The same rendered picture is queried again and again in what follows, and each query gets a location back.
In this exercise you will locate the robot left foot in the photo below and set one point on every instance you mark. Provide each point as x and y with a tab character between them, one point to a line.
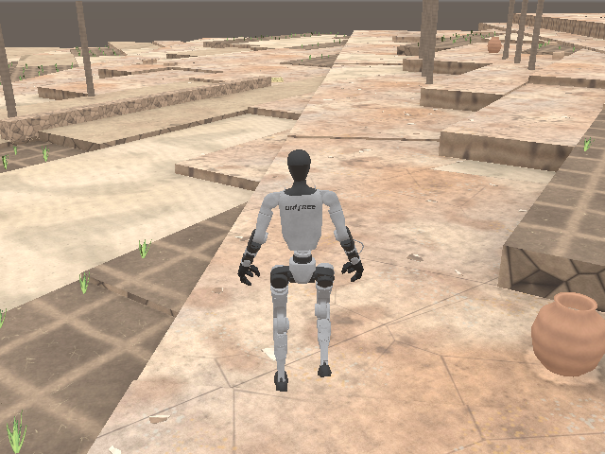
281	386

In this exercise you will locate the robot right forearm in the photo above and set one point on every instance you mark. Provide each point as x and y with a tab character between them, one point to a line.
350	249

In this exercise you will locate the right robot upper arm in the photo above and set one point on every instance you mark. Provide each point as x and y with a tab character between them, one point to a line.
330	199

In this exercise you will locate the left robot shin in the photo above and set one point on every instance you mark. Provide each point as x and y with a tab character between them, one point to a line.
280	350

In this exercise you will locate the robot left forearm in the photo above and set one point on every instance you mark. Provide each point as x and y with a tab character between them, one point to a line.
250	252

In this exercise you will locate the left robot hand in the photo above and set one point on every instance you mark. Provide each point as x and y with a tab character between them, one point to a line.
247	270

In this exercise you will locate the left robot upper arm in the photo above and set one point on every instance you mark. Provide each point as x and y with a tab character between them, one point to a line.
270	201

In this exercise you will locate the right robot hand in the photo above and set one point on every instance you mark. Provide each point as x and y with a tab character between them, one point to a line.
349	267

